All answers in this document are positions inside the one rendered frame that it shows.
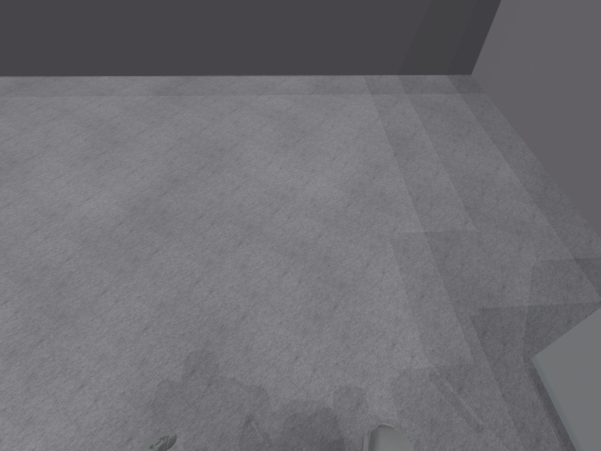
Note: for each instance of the left robot hand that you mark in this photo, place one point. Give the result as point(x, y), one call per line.
point(161, 442)

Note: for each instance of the robot right thigh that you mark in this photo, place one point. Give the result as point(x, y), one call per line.
point(385, 439)

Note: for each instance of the fridge door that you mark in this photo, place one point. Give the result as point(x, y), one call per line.
point(572, 365)

